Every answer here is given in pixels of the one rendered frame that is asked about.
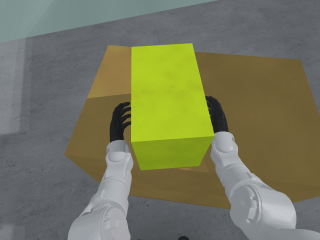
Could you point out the pedestal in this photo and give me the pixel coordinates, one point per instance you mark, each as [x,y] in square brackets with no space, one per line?
[269,108]

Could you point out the robot right upper arm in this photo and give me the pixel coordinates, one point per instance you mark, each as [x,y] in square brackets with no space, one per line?
[265,214]

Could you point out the right robot hand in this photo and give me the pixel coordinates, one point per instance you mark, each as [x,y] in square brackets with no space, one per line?
[218,118]

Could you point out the robot left upper arm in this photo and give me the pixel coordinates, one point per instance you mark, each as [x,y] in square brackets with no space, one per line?
[108,223]

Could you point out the carton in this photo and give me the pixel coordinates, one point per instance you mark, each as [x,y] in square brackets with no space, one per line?
[170,121]

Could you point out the left robot forearm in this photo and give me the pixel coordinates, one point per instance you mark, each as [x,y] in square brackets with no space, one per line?
[115,185]

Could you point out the left robot hand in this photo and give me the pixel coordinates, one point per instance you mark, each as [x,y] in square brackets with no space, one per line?
[116,126]

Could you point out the right robot forearm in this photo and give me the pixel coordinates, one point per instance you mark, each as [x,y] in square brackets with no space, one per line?
[229,168]

